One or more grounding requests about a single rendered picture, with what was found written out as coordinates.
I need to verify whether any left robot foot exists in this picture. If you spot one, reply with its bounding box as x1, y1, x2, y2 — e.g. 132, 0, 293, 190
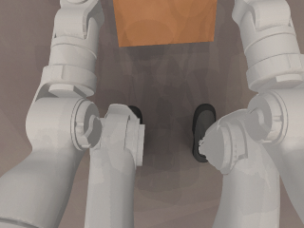
128, 105, 143, 124

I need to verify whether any robot left thigh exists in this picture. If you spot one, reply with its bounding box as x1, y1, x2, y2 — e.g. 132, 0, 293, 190
84, 113, 145, 228

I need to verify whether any robot left forearm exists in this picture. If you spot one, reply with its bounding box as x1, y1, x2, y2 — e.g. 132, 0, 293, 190
26, 0, 105, 135

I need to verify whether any robot right forearm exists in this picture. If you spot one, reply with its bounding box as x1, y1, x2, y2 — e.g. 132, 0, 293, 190
232, 0, 304, 93

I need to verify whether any robot left upper arm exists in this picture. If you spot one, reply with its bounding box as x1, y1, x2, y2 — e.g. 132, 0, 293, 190
0, 97, 103, 228

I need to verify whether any carton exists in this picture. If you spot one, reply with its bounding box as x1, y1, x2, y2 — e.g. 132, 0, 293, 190
113, 0, 218, 48

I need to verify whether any robot right upper arm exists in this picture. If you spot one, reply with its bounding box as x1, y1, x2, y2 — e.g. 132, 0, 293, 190
243, 87, 304, 224

